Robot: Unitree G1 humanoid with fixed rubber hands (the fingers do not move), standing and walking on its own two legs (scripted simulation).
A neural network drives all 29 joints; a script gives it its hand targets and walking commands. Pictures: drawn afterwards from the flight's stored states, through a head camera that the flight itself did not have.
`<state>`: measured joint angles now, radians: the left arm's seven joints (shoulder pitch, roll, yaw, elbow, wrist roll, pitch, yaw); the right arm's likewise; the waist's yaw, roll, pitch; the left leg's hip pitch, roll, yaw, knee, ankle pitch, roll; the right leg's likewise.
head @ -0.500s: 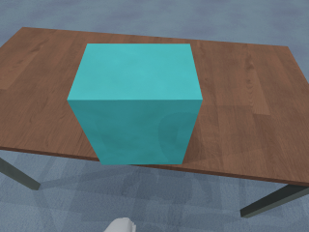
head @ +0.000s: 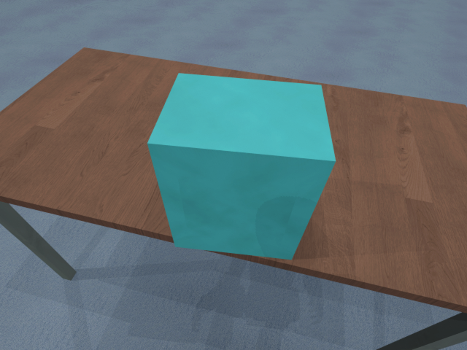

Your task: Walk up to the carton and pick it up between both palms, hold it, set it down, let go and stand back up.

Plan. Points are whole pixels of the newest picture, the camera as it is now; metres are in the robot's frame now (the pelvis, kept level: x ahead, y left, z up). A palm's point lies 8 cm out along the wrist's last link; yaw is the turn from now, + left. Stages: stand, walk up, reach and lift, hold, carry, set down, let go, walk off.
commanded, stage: walk up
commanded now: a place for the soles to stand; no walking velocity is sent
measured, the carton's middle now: (240, 174) +0.40 +0.00 +0.09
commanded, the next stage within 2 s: none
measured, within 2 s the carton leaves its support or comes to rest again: neither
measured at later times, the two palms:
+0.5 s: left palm out of the picture -0.02 +0.26 -0.15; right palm out of the picture +0.03 -0.23 -0.14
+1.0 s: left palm out of the picture -0.02 +0.27 -0.15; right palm out of the picture +0.05 -0.23 -0.13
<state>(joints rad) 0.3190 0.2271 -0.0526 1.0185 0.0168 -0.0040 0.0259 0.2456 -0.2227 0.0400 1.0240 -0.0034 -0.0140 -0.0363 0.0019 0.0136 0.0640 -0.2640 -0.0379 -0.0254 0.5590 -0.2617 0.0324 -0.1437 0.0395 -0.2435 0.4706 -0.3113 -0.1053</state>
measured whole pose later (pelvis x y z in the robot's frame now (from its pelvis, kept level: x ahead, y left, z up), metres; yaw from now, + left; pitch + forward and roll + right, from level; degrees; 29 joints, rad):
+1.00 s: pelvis +0.00 +0.02 -0.01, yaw +5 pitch -1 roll -1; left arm 0.28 0.27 -0.02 1.01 0.02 0.05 0.02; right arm 0.29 -0.22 0.04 0.95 0.00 -0.02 -0.05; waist 0.01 -0.01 0.07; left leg -0.34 -0.10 -0.10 0.67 -0.30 0.06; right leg -0.19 -0.02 -0.33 0.59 -0.38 -0.08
